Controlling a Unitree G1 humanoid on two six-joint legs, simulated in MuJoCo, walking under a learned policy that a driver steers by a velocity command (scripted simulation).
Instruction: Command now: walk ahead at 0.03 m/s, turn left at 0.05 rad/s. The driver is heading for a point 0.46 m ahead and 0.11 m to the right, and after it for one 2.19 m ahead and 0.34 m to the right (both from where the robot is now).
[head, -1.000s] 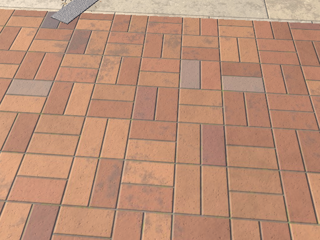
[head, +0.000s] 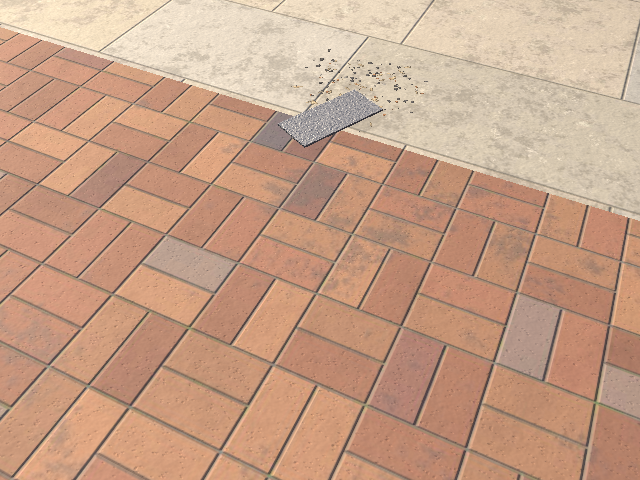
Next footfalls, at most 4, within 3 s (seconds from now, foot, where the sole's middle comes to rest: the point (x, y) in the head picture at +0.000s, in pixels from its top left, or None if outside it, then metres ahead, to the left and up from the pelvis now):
0.96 left None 0.42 0.12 -0.77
1.50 right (421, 422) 0.66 -0.18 -0.77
2.04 left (383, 284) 1.04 -0.12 -0.77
2.54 right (467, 225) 1.27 -0.37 -0.77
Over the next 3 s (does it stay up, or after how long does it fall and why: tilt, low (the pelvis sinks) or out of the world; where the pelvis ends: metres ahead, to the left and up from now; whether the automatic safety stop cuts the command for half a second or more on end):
stays up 1.35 -0.23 0.00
